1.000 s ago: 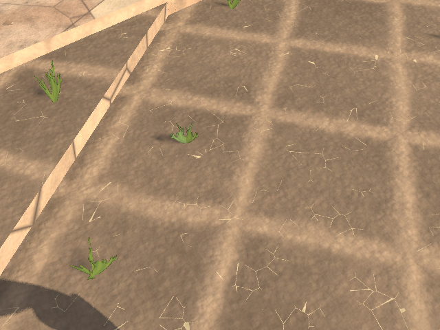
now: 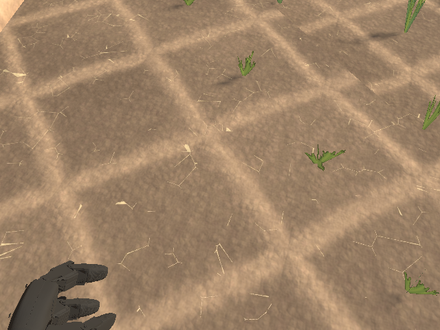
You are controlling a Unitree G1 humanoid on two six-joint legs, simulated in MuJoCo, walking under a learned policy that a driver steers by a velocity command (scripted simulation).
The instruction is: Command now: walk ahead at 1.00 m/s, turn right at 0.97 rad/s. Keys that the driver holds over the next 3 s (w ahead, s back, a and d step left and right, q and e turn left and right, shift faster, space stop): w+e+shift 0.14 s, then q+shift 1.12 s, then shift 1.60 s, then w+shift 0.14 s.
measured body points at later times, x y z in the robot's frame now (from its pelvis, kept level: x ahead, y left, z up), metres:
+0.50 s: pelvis +0.41 -0.02 +0.00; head +0.44 -0.04 +0.44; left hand +0.51 +0.24 -0.12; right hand +0.56 -0.29 -0.10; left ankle +0.62 +0.02 -0.70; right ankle +0.25 -0.03 -0.71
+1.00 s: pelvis +0.57 -0.09 +0.01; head +0.60 -0.09 +0.46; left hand +0.65 +0.22 -0.08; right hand +0.82 -0.32 -0.07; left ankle +0.60 +0.01 -0.71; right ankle +0.67 -0.20 -0.72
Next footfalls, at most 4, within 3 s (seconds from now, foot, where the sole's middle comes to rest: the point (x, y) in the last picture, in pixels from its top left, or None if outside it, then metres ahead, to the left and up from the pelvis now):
0.12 right None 0.28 -0.04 -0.76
0.52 left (214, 271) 0.65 0.01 -0.76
0.96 right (269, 253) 0.70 -0.18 -0.76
1.42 left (203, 308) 0.54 0.04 -0.76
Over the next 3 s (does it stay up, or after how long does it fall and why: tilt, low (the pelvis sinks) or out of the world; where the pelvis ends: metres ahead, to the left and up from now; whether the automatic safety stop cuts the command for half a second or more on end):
stays up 0.61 -0.07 0.02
